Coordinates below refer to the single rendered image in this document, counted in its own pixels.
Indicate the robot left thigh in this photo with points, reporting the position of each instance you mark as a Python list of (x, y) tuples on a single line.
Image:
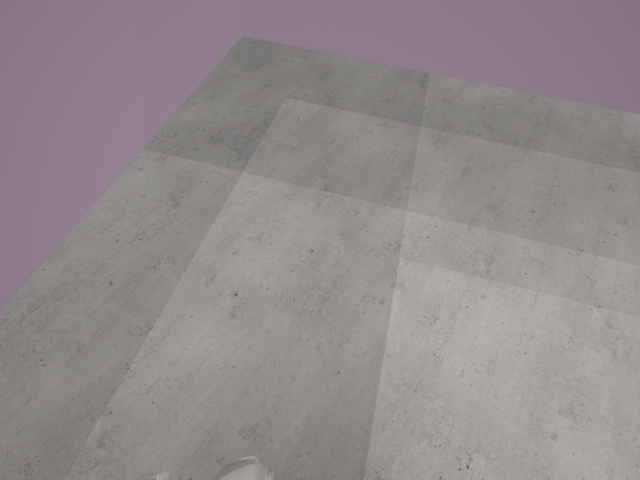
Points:
[(244, 470)]

